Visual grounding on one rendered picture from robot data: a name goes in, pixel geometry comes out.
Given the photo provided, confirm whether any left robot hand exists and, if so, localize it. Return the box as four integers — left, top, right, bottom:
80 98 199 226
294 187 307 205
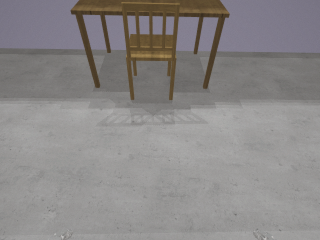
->
48 229 73 240

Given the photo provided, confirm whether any right robot hand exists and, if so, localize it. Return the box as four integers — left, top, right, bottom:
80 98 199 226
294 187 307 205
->
253 230 277 240

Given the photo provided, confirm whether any chair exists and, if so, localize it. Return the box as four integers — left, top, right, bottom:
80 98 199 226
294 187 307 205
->
121 2 180 100

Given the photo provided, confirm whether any table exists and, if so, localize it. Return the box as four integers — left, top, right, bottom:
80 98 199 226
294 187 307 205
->
70 0 230 89

